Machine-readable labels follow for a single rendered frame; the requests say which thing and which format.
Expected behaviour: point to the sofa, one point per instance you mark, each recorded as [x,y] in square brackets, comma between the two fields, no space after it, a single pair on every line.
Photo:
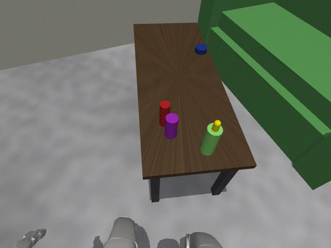
[275,58]

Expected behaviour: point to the left robot hand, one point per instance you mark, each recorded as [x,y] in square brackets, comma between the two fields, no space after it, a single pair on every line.
[30,239]

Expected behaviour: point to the coffee table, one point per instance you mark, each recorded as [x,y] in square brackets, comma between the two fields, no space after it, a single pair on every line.
[169,69]

